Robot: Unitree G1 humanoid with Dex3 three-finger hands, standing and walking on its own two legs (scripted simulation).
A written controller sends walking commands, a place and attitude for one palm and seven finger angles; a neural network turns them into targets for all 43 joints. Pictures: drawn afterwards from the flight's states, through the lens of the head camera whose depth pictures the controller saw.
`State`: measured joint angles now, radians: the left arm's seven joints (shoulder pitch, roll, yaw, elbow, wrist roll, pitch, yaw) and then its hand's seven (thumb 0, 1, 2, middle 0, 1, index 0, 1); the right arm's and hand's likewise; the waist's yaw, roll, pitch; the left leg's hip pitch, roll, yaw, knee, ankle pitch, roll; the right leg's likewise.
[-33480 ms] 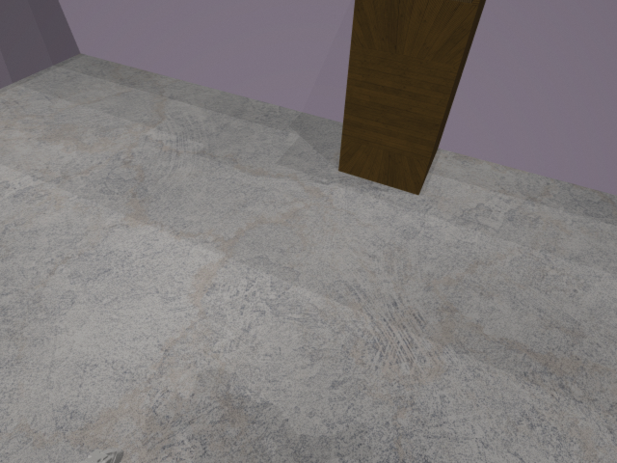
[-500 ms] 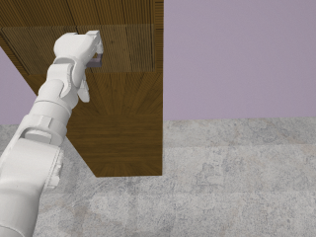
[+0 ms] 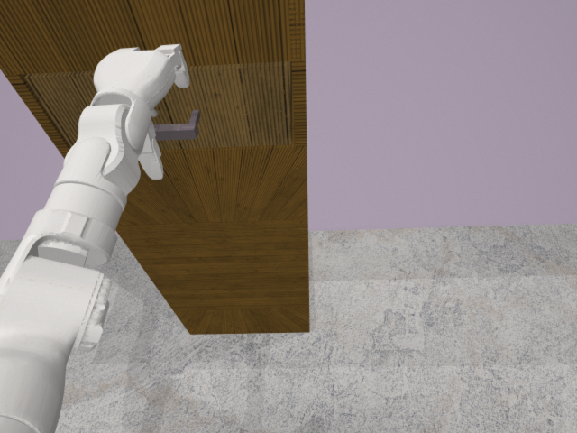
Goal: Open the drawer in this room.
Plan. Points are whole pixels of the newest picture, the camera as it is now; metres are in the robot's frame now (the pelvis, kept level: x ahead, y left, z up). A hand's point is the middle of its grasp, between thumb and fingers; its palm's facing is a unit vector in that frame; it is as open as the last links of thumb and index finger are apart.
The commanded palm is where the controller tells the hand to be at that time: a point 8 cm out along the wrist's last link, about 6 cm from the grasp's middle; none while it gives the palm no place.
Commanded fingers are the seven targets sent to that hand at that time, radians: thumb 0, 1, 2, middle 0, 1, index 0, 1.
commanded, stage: lift the fingers back up to retry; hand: left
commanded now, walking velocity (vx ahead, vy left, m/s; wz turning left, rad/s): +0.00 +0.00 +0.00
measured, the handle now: (165, 124) +0.53 +0.19 +0.16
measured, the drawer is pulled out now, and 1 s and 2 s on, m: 0.00 0.00 0.00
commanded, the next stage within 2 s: re-aim the fingers above the handle in 0.26 s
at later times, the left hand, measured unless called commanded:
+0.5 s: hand (147, 110) +0.48 +0.19 +0.22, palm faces +0.06 -0.02 -1.00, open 13.8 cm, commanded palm +0.45 +0.19 +0.28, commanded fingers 0.00 -0.50 0.30 -0.30 -1.20 -0.30 -1.20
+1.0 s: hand (143, 109) +0.48 +0.19 +0.22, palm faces +0.03 -0.01 -1.00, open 13.9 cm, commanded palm +0.46 +0.19 +0.28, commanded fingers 0.00 -0.50 0.30 -0.30 -1.20 -0.30 -1.20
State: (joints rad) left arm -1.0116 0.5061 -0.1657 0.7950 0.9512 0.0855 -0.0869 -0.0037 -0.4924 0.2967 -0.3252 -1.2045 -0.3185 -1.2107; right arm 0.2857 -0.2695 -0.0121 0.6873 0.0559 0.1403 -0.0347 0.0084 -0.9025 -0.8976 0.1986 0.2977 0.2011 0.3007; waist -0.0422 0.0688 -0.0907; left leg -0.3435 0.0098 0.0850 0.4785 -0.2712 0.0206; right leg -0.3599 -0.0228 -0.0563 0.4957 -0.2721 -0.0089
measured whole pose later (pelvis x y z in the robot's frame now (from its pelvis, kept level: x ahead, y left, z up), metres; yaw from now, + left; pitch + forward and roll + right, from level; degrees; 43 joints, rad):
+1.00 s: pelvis +0.00 +0.00 +0.00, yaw +0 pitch +8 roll +0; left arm -1.06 0.53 -0.18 0.81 0.94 0.07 -0.15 0.00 -0.49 0.30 -0.32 -1.20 -0.32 -1.20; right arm 0.26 -0.28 0.00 0.67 0.06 0.14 -0.04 0.01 -0.90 -0.90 0.20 0.30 0.20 0.30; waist -0.04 0.06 -0.08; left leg -0.34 0.00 0.08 0.46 -0.26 0.02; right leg -0.35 -0.03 -0.06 0.48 -0.26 -0.01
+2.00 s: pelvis +0.00 +0.00 +0.00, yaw +0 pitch +8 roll +0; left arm -1.05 0.54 -0.16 0.81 0.94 0.04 -0.14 0.00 -0.49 0.30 -0.32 -1.20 -0.32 -1.21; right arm 0.26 -0.28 -0.01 0.68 0.06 0.13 -0.04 0.01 -0.90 -0.90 0.20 0.30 0.20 0.30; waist -0.04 0.06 -0.08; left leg -0.34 0.01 0.08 0.46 -0.26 0.02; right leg -0.35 -0.02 -0.06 0.48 -0.26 -0.01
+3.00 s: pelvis -0.01 +0.00 +0.00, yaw +0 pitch +10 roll +0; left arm -1.00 0.49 -0.15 0.87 0.97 -0.01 -0.03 0.00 -0.49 0.30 -0.35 -1.23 -0.32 -1.21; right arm 0.32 -0.26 -0.02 0.68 0.04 0.12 -0.04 0.01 -0.90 -0.90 0.20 0.30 0.20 0.30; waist -0.07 0.05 -0.09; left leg -0.42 0.02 0.08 0.53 -0.28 0.02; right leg -0.43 -0.02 -0.05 0.53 -0.27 -0.01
